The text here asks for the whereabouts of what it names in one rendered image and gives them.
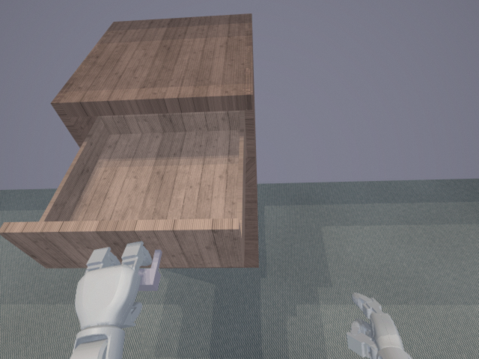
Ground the drawer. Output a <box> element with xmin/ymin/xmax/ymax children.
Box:
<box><xmin>0</xmin><ymin>111</ymin><xmax>245</xmax><ymax>269</ymax></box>

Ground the robot left hand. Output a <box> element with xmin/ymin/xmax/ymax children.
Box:
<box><xmin>75</xmin><ymin>241</ymin><xmax>152</xmax><ymax>330</ymax></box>

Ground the robot right hand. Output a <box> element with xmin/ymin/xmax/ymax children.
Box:
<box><xmin>347</xmin><ymin>292</ymin><xmax>404</xmax><ymax>359</ymax></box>

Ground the left robot forearm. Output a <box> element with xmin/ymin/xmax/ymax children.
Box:
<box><xmin>70</xmin><ymin>325</ymin><xmax>125</xmax><ymax>359</ymax></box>

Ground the cabinet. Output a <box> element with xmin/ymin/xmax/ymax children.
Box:
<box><xmin>51</xmin><ymin>13</ymin><xmax>259</xmax><ymax>269</ymax></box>

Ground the handle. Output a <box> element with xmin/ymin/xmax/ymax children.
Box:
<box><xmin>86</xmin><ymin>250</ymin><xmax>162</xmax><ymax>291</ymax></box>

